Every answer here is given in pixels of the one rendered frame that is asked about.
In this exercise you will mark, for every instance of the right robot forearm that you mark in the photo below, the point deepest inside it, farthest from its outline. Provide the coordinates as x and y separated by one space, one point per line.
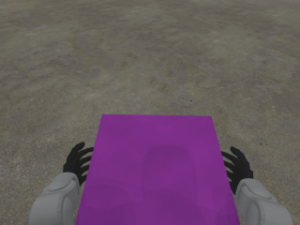
258 206

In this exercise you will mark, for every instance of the robot right hand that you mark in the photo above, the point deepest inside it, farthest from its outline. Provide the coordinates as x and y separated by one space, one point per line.
240 169

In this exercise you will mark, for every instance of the left robot forearm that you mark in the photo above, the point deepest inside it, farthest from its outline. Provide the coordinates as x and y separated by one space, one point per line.
57 201

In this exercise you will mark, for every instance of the carton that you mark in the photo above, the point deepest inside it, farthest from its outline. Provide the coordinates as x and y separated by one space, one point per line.
149 169

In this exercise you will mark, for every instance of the robot left hand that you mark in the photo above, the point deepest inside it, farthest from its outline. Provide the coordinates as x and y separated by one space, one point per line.
74 161

